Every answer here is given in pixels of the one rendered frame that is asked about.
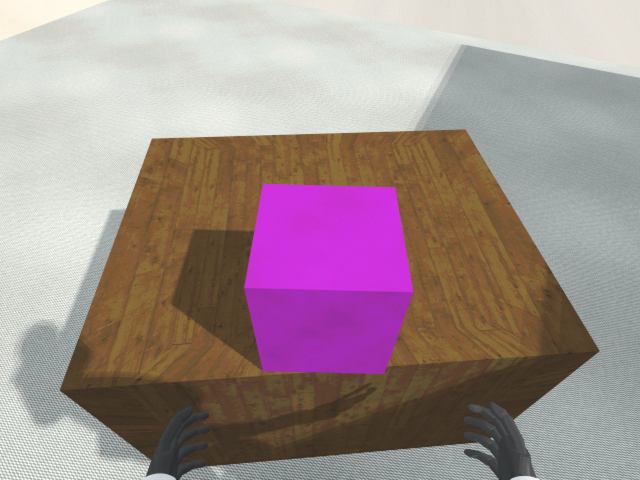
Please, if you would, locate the carton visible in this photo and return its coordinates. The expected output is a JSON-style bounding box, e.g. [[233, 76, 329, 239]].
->
[[244, 184, 413, 374]]

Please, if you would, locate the right robot hand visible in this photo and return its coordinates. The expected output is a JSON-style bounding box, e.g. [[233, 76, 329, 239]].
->
[[463, 402, 537, 480]]

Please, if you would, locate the left robot hand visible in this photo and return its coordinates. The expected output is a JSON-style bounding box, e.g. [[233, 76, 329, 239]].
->
[[146, 406, 210, 480]]

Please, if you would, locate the pedestal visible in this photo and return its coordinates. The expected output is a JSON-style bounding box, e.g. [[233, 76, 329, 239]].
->
[[60, 129, 599, 467]]

